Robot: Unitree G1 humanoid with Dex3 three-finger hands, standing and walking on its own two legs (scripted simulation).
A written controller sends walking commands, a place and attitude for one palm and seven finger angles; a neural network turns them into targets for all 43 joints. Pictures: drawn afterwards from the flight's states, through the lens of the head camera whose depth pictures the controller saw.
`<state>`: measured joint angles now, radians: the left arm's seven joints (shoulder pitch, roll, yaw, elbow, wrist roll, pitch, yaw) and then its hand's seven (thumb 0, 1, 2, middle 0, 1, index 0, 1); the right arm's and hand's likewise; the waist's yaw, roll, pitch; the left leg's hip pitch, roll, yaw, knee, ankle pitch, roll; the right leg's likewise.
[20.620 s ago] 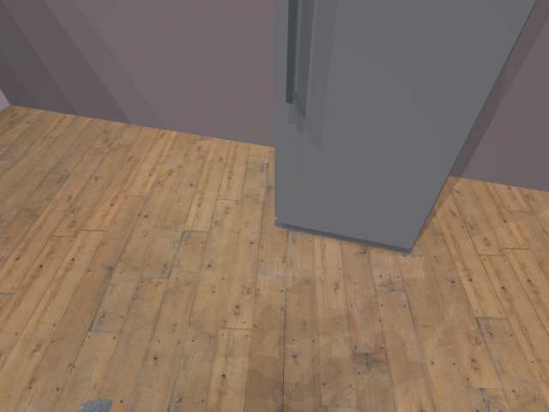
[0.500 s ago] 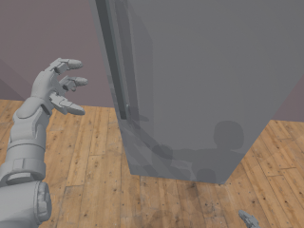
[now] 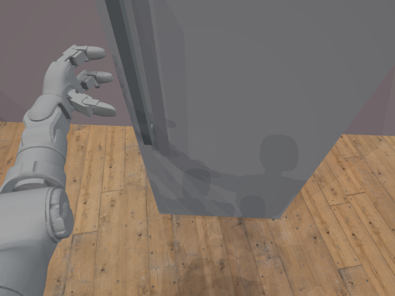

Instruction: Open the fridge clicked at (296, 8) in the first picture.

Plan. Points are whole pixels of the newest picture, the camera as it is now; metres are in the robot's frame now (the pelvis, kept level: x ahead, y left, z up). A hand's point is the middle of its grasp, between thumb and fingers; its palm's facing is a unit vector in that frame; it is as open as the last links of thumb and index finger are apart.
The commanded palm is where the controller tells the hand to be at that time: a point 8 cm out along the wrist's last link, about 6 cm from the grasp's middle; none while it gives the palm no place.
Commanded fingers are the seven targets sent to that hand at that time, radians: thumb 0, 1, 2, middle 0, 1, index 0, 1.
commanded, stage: move the hooked fingers beside the handle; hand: left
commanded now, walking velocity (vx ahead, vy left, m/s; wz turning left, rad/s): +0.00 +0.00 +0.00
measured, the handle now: (133, 61) +0.53 +0.11 +0.20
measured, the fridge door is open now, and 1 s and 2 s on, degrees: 0 0 0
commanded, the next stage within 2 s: feel for the door with the fingertips in 0.74 s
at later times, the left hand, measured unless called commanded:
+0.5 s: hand (92, 89) +0.47 +0.19 +0.17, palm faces -0.08 -1.00 +0.01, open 14.0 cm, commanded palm +0.45 +0.24 +0.17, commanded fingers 0.00 -0.50 0.30 -0.30 -1.20 -0.30 -1.20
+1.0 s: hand (99, 89) +0.47 +0.18 +0.18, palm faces -0.09 -1.00 +0.02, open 14.0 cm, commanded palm +0.45 +0.22 +0.17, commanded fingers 0.00 -0.50 0.30 -0.30 -1.20 -0.30 -1.20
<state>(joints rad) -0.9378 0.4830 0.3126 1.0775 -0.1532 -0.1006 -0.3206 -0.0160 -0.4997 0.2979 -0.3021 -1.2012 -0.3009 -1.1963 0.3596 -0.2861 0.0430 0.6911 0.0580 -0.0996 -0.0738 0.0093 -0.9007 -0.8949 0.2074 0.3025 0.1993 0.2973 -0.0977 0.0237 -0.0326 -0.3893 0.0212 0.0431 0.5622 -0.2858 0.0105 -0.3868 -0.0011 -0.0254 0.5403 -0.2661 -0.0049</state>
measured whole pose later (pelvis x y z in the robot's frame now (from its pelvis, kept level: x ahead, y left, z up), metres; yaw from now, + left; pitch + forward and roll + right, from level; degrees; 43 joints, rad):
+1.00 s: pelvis +0.00 +0.00 +0.00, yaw +0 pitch +7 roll -1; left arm -0.89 0.44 0.29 1.01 -0.19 -0.11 -0.33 -0.02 -0.50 0.30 -0.30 -1.20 -0.30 -1.20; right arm 0.37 -0.29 0.04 0.67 0.06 -0.06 -0.06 0.01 -0.90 -0.89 0.21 0.30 0.20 0.30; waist -0.08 0.03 -0.05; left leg -0.41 0.02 0.04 0.59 -0.31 0.01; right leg -0.40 0.00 -0.03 0.56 -0.28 0.00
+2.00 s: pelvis +0.00 +0.00 -0.01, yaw +0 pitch +9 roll -1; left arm -1.03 0.43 0.27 1.16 -0.14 -0.16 -0.23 -0.02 -0.50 0.30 -0.36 -1.24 -0.35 -1.24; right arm 0.42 -0.28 0.03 0.71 0.04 -0.08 -0.04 0.01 -0.90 -0.89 0.21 0.30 0.20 0.30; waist -0.11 0.03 -0.06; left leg -0.48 0.03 0.03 0.63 -0.30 0.01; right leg -0.47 0.00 -0.03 0.59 -0.28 -0.01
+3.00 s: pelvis -0.01 -0.01 +0.00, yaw +0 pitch +6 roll +0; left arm -0.97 0.31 0.22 1.06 -0.13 -0.14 -0.13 -0.02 -0.50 0.30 -0.30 -1.20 -0.30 -1.20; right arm 0.36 -0.27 0.03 0.69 0.04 -0.07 -0.04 0.01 -0.90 -0.90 0.21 0.30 0.20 0.30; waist -0.10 0.04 -0.04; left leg -0.41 0.03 0.04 0.59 -0.29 0.00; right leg -0.42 0.01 -0.03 0.59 -0.28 -0.02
